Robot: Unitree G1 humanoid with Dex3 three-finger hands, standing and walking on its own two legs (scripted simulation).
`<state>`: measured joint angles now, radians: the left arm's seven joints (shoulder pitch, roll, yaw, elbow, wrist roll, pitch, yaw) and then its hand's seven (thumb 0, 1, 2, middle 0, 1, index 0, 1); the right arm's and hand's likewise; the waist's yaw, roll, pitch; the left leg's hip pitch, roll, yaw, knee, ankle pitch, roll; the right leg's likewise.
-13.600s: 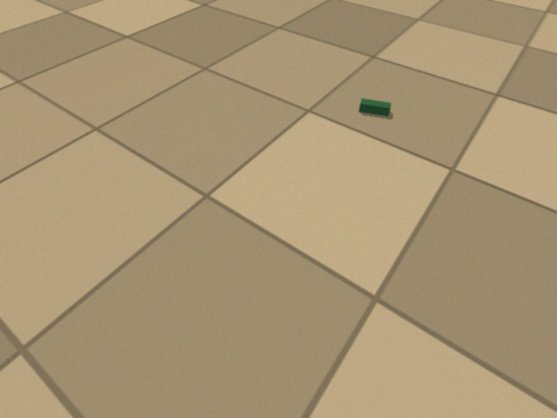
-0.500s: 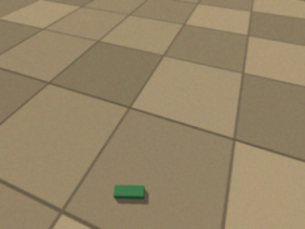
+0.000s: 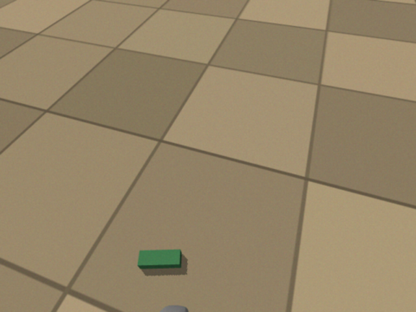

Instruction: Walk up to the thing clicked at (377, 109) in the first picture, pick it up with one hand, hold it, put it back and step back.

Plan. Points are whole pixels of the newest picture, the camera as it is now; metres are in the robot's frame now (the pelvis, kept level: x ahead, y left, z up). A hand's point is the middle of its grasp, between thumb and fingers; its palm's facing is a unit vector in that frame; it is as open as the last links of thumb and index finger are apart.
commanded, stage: walk up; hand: left
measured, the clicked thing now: (160, 259) +0.41 +0.28 -0.74
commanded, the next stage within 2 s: stand in 1.24 s
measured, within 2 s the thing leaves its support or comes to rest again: neither
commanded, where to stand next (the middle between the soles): +0.04 +0.03 m, yaw +2 degrees
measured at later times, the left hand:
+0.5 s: hand (92, 307) +0.14 +0.27 -0.13, palm faces +0.03 -0.92 -0.40, open 7.4 cm
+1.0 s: hand out of the picture +0.08 +0.26 -0.14, palm faces +0.02 -0.93 -0.36, open 7.4 cm
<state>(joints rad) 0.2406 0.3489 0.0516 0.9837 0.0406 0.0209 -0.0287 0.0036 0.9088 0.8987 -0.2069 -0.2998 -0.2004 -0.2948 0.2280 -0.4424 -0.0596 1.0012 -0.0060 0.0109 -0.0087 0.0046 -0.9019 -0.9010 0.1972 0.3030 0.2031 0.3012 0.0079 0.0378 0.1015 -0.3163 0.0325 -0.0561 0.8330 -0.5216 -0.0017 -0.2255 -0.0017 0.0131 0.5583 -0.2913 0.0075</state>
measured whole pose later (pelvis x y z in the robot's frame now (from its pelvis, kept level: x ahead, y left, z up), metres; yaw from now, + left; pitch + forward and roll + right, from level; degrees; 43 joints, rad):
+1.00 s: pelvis +0.02 +0.00 +0.02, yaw +2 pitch -3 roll +0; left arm 0.11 0.35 0.02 1.14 0.02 -0.02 0.01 0.00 0.91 0.90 -0.21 -0.30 -0.20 -0.30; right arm 0.11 -0.35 -0.03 1.12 -0.01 0.03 0.03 0.00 -0.90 -0.90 0.20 0.30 0.21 0.30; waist 0.00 0.01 0.08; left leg -0.11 -0.01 -0.02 0.34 -0.18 0.00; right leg -0.07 -0.03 -0.01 0.32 -0.20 0.02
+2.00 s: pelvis +0.02 -0.02 +0.02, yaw +1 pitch -3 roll +0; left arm 0.12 0.35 0.00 1.11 0.01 -0.01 0.00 0.00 0.91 0.90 -0.21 -0.30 -0.20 -0.29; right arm 0.11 -0.35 0.00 1.12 -0.01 -0.01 0.01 0.00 -0.90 -0.90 0.20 0.30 0.21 0.30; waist -0.01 0.01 0.06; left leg -0.10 0.02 -0.02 0.31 -0.17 -0.02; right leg -0.07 -0.01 -0.01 0.31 -0.20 0.00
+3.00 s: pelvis +0.02 -0.01 +0.02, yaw +1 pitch -2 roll +0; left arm 0.13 0.36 0.00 1.12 0.01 -0.01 0.00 0.00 0.91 0.90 -0.21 -0.30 -0.20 -0.30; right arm 0.12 -0.35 0.01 1.12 -0.01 -0.01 0.01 0.00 -0.90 -0.90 0.20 0.30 0.21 0.30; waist 0.00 0.00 0.06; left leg -0.10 0.02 -0.01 0.31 -0.17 -0.02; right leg -0.07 -0.01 0.00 0.31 -0.19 0.00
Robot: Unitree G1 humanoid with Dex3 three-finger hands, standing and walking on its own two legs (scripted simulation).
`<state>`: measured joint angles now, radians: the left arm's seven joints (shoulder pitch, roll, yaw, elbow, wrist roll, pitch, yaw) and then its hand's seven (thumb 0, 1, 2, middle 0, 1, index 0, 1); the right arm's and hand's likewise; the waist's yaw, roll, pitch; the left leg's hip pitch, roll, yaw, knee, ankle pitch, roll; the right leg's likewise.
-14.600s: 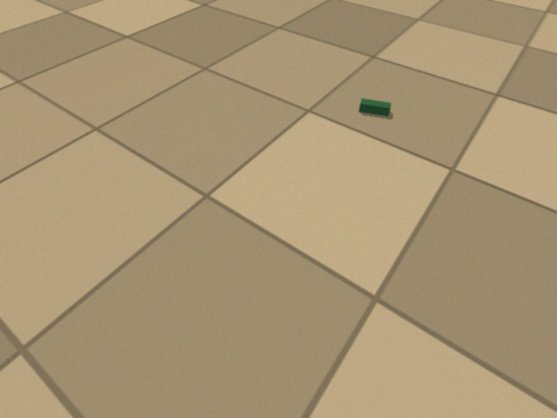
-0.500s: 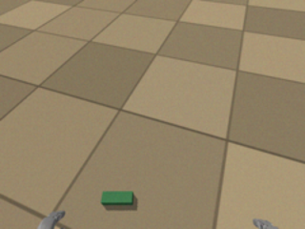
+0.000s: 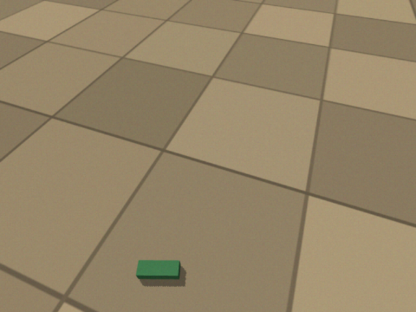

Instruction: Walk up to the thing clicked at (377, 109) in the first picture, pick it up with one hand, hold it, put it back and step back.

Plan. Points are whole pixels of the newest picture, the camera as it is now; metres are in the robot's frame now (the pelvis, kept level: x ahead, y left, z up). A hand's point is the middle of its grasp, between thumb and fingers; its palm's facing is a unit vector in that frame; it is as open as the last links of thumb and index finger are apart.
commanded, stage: walk up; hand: left
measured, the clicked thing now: (159, 269) +0.40 +0.26 -0.75
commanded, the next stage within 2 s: stand in 0.24 s
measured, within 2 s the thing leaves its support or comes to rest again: neither
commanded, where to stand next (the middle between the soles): +0.03 +0.02 m, yaw +1 degrees
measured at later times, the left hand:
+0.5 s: hand out of the picture +0.08 +0.25 -0.16, palm faces -0.03 -0.94 -0.34, open 7.4 cm
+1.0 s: hand out of the picture +0.08 +0.24 -0.15, palm faces -0.04 -0.93 -0.35, open 7.4 cm
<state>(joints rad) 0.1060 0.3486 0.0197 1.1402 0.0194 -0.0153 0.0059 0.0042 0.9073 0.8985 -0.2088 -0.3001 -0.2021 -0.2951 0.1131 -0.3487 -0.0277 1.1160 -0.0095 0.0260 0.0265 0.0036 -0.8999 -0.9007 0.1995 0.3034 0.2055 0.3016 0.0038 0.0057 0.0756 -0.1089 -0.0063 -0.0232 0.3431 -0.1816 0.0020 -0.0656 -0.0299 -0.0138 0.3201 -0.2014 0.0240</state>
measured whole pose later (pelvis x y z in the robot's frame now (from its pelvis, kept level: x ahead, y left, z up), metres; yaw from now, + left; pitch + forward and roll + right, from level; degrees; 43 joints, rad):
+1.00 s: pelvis +0.00 -0.02 +0.00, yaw -1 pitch -3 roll +0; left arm 0.12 0.35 0.00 1.11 0.01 -0.01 0.00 0.00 0.91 0.90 -0.21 -0.30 -0.20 -0.29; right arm 0.11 -0.35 0.00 1.12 -0.01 -0.01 0.01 0.00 -0.90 -0.90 0.20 0.30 0.21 0.30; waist -0.01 0.01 0.06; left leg -0.10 0.02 -0.02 0.31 -0.17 -0.02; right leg -0.07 -0.01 -0.01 0.31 -0.20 0.00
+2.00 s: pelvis +0.00 -0.01 +0.00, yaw -1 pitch -2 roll +0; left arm 0.13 0.36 0.00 1.12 0.01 -0.01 0.00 0.00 0.91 0.90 -0.21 -0.30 -0.20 -0.30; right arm 0.12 -0.35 0.01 1.12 -0.01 -0.01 0.01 0.00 -0.90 -0.90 0.20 0.30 0.21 0.30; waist 0.00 0.00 0.06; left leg -0.10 0.02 -0.01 0.31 -0.17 -0.02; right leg -0.07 -0.01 0.00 0.31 -0.19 0.00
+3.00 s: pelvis -0.01 -0.01 -0.05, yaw -1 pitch +11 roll -1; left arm 0.08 0.32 0.15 0.82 0.19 0.12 -0.01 0.00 -0.20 0.99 -0.06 -1.03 -0.07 -1.01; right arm 0.25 -0.25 -0.03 0.65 0.02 -0.07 -0.01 0.01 -0.90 -0.90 0.20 0.30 0.21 0.30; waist -0.03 0.00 -0.06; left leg -0.65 0.02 -0.01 0.85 -0.40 -0.01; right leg -0.61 -0.01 0.00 0.83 -0.42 0.01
